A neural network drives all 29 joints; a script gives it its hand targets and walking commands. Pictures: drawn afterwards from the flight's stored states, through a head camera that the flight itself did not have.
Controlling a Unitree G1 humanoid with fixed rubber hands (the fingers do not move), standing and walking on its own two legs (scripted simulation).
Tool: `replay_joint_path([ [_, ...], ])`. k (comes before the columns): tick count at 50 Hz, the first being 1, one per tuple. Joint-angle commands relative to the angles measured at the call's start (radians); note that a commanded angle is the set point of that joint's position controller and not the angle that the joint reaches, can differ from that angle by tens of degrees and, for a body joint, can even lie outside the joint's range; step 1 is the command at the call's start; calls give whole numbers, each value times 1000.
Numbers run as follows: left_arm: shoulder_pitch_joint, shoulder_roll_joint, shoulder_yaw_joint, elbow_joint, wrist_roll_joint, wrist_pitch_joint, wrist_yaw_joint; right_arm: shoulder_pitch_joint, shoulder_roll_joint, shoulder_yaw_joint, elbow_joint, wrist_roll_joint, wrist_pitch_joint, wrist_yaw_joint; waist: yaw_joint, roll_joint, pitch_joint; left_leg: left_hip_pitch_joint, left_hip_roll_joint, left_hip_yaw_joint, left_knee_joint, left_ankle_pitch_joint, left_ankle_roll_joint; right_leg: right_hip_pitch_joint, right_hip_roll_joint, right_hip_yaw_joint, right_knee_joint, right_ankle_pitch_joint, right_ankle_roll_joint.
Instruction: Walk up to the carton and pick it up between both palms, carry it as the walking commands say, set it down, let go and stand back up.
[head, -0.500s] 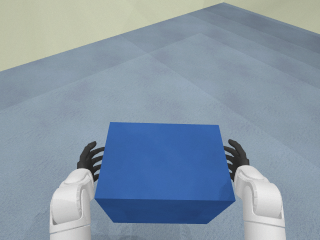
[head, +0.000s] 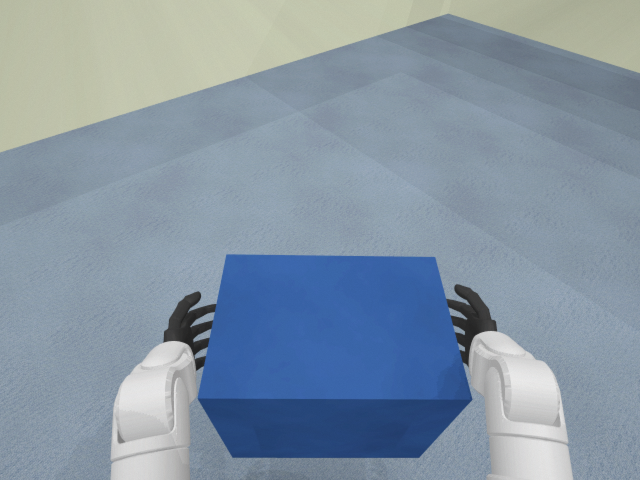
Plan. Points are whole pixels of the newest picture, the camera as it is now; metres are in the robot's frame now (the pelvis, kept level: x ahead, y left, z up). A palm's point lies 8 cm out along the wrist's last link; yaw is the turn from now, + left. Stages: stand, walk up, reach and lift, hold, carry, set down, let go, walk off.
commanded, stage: carry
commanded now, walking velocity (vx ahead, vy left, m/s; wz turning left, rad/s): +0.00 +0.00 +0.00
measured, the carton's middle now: (328, 362) +0.27 +0.00 -0.03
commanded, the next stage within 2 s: none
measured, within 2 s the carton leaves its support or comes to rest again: neither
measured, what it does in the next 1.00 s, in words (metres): steps on the spot: left foot, then right foot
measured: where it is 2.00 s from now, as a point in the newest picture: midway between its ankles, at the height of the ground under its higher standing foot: outside the picture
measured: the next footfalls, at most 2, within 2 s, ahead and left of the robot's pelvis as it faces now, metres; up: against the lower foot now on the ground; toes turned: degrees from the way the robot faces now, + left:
left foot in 0.46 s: +0.02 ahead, +0.08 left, +0.00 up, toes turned +1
right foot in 0.64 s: +0.02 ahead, -0.12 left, +0.00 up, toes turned +8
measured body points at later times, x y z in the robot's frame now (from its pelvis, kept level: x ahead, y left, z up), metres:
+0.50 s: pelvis -0.06 +0.00 -0.02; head -0.08 +0.03 +0.43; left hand +0.20 +0.19 +0.02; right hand +0.21 -0.17 +0.04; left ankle -0.02 +0.08 -0.73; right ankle +0.09 -0.11 -0.72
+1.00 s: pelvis -0.10 -0.01 +0.00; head -0.13 +0.00 +0.45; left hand +0.17 +0.17 +0.04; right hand +0.16 -0.19 +0.04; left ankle -0.02 +0.08 -0.72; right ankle -0.02 -0.13 -0.72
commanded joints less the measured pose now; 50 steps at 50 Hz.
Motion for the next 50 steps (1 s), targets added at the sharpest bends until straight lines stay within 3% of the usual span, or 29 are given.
replay_joint_path([
  [1, -596, -775, -723, -288, -324, -62, -169, -642, 793, 710, -298, 350, -61, 195, 2, -8, -319, 180, 77, -128, -130, -349, -5, 20, -87, 124, -173, -379, -50],
  [2, -577, -754, -675, -215, -285, -70, -170, -643, 783, 670, -231, 317, -72, 193, 3, 9, -335, 176, 92, -145, -144, -360, 1, 45, -86, 118, -153, -337, -46],
  [3, -599, -792, -762, -357, -351, -60, -165, -644, 800, 746, -375, 372, -64, 190, 4, 19, -352, 191, 97, -151, -156, -341, 2, 49, -70, 93, -123, -302, -43],
  [11, -526, -713, -640, -134, -234, -121, -175, -575, 703, 595, -155, 232, -118, 190, 28, 169, -371, -71, 165, -162, -333, -549, -44, 292, 46, -33, 187, -217, -66],
  [13, -603, -745, -709, -267, -308, -131, -179, -625, 727, 662, -277, 285, -127, 190, 40, 118, -346, -147, 130, -101, -273, -582, -74, 339, 68, -47, 174, -273, -77],
  [14, -568, -714, -602, -63, -224, -144, -181, -618, 701, 569, -90, 204, -140, 191, 52, 35, -328, -224, 96, -57, -168, -577, -90, 376, 40, 6, 114, -312, -93],
  [15, -570, -740, -688, -202, -298, -142, -179, -645, 720, 659, -249, 281, -138, 192, 59, -211, -300, -183, -10, 45, 185, -518, -82, 216, -118, 244, -97, -491, -145],
  [16, -640, -794, -826, -478, -427, -86, -171, -695, 792, 810, -520, 423, -82, 184, 30, -370, -275, 14, -90, 8, 629, -381, -60, -132, -330, 526, -405, -703, -205],
  [17, -580, -777, -738, -284, -330, -34, -175, -611, 813, 758, -315, 369, -32, 186, -9, -317, -235, 151, -86, -64, 759, -335, -44, -309, -352, 435, -485, -692, -183],
  [19, -591, -736, -731, -227, -330, -16, -185, -599, 789, 728, -264, 334, -35, 185, -34, -202, -337, 291, -50, -50, 646, -271, -9, -288, -234, 158, -385, -458, -67],
  [22, -640, -726, -710, -258, -318, -34, -181, -642, 782, 711, -270, 340, -40, 188, -25, -87, -391, 369, -37, -17, 2, -330, 23, -69, -146, 91, -136, -340, -34],
  [23, -685, -715, -746, -334, -343, -28, -179, -667, 790, 740, -321, 377, -34, 188, -14, 23, -340, 306, 28, -134, -229, -501, 27, -36, -95, 77, -57, -295, -4],
  [24, -677, -721, -721, -295, -312, -22, -175, -644, 789, 693, -248, 352, -30, 188, 2, 254, -298, 211, 263, -485, -322, -666, 86, -102, -35, 42, 196, -267, 20],
  [25, -662, -749, -722, -289, -291, -30, -174, -640, 816, 685, -237, 340, -42, 191, 19, 277, -250, 104, 372, -550, -375, -692, 131, -135, -10, 39, 238, -217, 40],
  [26, -642, -751, -658, -212, -249, -53, -174, -612, 791, 614, -143, 279, -65, 196, 10, 239, -241, 0, 327, -474, -351, -615, 153, -33, -55, 121, 302, -201, 2],
  [27, -595, -773, -670, -201, -262, -77, -180, -591, 789, 634, -156, 286, -91, 193, 7, 141, -243, -19, 258, -382, -323, -484, 112, 45, -39, 91, 352, -119, -6],
  [29, -606, -799, -734, -240, -324, -104, -183, -615, 805, 697, -237, 330, -121, 184, 9, 99, -262, 75, 203, -255, -216, -210, 78, 61, -36, 38, 225, -99, -21],
  [33, -503, -675, -575, -58, -197, -175, -162, -556, 673, 555, -116, 194, -194, 164, 15, 68, -373, 224, 150, -189, -38, 195, 36, 205, -97, 98, -68, 59, -28],
  [34, -469, -702, -627, -102, -220, -186, -168, -501, 695, 603, -161, 207, -203, 166, 1, 15, -421, 227, 131, -180, 14, 254, 21, 265, -141, 126, 9, 229, -32],
  [35, -621, -766, -817, -472, -403, -145, -157, -634, 764, 794, -524, 390, -155, 159, 0, -30, -428, 246, 121, -146, -11, 287, 6, 239, -129, 84, 63, 249, -29],
  [36, -563, -778, -714, -259, -324, -101, -150, -600, 765, 699, -327, 330, -110, 160, 4, -28, -419, 277, 123, -133, -16, 225, 7, 192, -110, 95, 35, 186, -23],
  [38, -548, -803, -816, -476, -410, -28, -138, -618, 754, 790, -540, 424, -40, 162, 5, 31, -427, 254, 143, -167, -87, -40, 12, 177, -99, 88, -20, 54, -7],
  [40, -456, -730, -659, -205, -265, -16, -151, -497, 706, 648, -227, 284, -26, 174, 13, 39, -406, 192, 160, -202, -163, -234, 15, 188, -85, 81, -40, -57, -20],
  [41, -464, -721, -679, -217, -264, -29, -161, -509, 702, 663, -262, 278, -41, 179, 11, 29, -377, 168, 159, -207, -178, -280, 16, 197, -76, 71, -38, -48, -19],
  [43, -516, -687, -611, -127, -203, -88, -169, -536, 691, 581, -127, 219, -87, 191, 11, 13, -342, 137, 144, -184, -196, -322, 9, 194, -75, 72, -55, -73, -25],
  [45, -564, -715, -669, -211, -242, -120, -171, -617, 707, 636, -241, 260, -123, 194, 9, 34, -285, 111, 122, -169, -204, -376, 0, 141, -74, 82, -89, -143, -24],
  [46, -566, -693, -597, -95, -186, -143, -172, -617, 702, 574, -110, 206, -145, 198, 8, 4, -245, 96, 114, -166, -201, -392, -2, 113, -77, 92, -102, -189, -26],
  [49, -572, -755, -707, -214, -271, -156, -172, -634, 746, 685, -248, 292, -165, 195, 5, -8, -233, 109, 99, -167, -174, -388, 1, 75, -90, 121, -136, -268, -29],
  [50, -550, -734, -629, -87, -214, -165, -172, -623, 725, 616, -125, 241, -173, 195, 3, -12, -256, 133, 101, -169, -172, -381, 4, 73, -84, 116, -126, -263, -27],
])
